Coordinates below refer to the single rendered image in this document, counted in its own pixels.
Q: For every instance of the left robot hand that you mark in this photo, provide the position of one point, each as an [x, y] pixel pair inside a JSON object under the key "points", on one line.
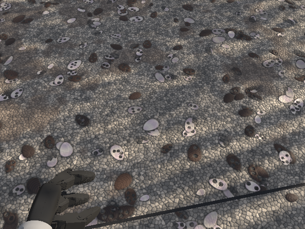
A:
{"points": [[50, 201]]}

